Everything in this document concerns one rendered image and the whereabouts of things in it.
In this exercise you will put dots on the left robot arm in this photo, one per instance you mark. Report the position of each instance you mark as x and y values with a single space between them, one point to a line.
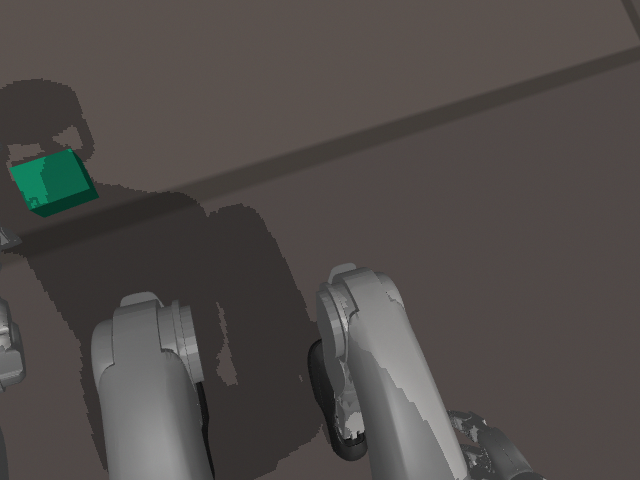
12 365

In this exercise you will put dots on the small box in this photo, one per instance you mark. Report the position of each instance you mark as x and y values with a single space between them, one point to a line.
54 183

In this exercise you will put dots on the left robot foot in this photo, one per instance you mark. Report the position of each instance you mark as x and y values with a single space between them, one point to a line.
205 418

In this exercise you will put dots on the right robot foot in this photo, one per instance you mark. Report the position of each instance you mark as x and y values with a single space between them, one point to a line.
348 449

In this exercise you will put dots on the right robot hand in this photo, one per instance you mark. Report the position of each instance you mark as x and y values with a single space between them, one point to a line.
497 458

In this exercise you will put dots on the left robot hand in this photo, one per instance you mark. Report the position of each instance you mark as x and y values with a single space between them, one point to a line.
8 238

